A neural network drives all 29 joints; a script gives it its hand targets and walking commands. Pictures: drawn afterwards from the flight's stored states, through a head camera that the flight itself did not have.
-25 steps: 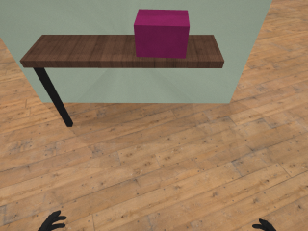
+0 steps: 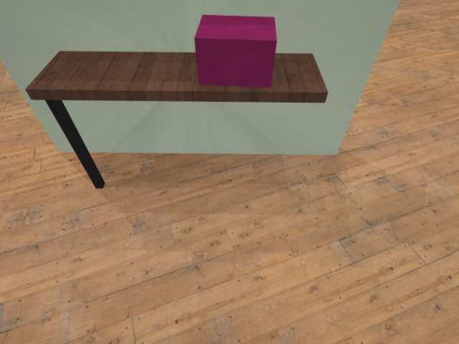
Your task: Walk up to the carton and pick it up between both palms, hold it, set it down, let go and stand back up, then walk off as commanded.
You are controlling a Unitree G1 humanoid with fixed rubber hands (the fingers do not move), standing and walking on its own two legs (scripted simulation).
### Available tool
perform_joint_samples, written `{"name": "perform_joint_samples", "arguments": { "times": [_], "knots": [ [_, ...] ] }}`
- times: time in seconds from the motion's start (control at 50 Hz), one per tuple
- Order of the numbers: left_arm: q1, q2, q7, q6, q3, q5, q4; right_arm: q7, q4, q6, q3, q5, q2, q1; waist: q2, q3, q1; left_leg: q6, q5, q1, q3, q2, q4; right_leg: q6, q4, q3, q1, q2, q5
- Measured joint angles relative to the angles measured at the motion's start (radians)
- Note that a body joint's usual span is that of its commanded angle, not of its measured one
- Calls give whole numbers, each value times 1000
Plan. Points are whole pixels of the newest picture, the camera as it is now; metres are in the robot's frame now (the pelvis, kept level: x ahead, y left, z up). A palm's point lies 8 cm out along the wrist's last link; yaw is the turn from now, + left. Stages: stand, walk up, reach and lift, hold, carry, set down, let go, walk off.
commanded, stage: stand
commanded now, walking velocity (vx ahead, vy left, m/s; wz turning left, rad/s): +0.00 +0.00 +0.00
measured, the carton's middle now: (236, 51) +1.15 -0.01 -0.04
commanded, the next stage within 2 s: none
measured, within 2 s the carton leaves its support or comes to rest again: neither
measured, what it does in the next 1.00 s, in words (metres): stands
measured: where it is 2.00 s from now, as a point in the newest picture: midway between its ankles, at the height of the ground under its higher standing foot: outside the picture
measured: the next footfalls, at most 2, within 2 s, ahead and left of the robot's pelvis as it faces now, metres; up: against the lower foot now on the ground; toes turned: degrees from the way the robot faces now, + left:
none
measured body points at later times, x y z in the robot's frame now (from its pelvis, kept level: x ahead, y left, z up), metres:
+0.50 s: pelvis +0.00 +0.02 +0.00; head +0.01 +0.02 +0.45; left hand +0.05 +0.29 -0.15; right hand +0.04 -0.25 -0.15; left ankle -0.01 +0.16 -0.75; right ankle +0.01 -0.10 -0.75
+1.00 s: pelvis +0.02 +0.02 +0.00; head +0.03 +0.02 +0.45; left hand +0.08 +0.31 -0.14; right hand +0.08 -0.27 -0.14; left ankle -0.01 +0.16 -0.75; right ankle +0.01 -0.10 -0.75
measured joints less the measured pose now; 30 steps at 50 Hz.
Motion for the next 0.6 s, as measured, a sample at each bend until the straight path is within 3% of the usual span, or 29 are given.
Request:
{"name": "perform_joint_samples", "arguments": {
  "times": [0.6],
  "knots": [
    [77, 1, 13, -13, 19, 9, 51, -3, 14, -25, -14, -10, 49, 39, -15, -34, 6, 30, -19, -56, 6, -29, 41, 31, 14, 15, -44, -26, -6]
  ]
}}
